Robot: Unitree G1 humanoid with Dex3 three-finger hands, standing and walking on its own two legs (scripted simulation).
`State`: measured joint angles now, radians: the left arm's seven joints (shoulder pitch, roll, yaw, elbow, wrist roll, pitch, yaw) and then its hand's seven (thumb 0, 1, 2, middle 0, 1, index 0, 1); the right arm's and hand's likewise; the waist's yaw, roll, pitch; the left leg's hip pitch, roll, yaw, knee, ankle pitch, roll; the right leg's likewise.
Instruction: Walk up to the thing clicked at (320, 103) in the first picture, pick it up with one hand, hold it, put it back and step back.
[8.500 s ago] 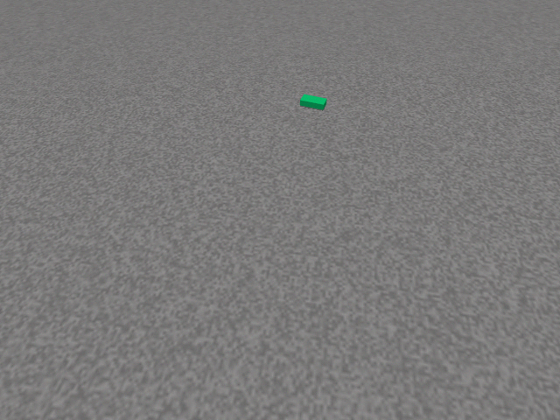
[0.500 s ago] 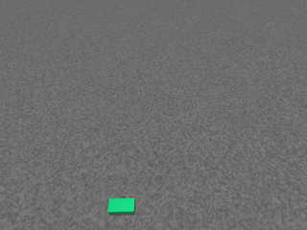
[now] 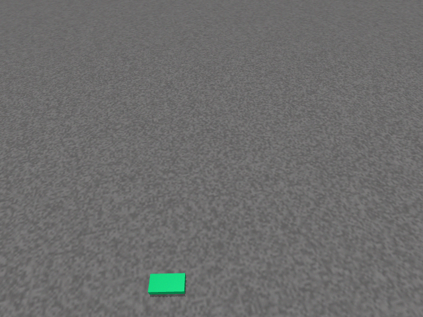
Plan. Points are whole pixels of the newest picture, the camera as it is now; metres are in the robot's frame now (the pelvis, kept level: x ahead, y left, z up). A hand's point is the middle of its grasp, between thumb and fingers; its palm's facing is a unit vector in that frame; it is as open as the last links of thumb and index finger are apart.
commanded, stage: stand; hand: left
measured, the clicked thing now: (167, 283) +0.40 +0.23 -0.76
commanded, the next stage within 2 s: walk up in 0.04 s
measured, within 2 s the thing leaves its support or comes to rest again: neither
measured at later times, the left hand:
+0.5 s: hand out of the picture +0.06 +0.31 -0.19, palm faces -0.02 -0.94 -0.34, open 7.4 cm
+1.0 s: hand out of the picture -0.11 +0.28 -0.15, palm faces -0.06 -0.91 -0.41, open 7.4 cm
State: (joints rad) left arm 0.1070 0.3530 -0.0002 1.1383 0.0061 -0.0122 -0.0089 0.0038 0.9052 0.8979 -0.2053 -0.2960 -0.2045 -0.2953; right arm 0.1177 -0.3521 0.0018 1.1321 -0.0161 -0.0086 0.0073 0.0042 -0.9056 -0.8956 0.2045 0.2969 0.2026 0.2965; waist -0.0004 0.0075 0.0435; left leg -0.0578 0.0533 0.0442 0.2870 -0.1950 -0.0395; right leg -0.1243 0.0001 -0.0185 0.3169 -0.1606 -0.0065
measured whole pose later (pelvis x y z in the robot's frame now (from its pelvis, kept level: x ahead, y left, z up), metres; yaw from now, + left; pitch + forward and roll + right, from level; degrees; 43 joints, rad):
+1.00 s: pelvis -0.22 +0.02 -0.02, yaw -4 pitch -2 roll +1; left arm 0.18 0.35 0.08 0.83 0.04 0.07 -0.01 0.00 0.90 0.90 -0.21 -0.30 -0.21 -0.30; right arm 0.14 -0.42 -0.05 0.86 -0.01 0.04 -0.03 0.00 -0.90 -0.90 0.21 0.30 0.20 0.30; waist 0.02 0.02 0.14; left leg -0.49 -0.09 -0.11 1.10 -0.49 -0.02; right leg -0.27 0.00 0.02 0.62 -0.32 -0.03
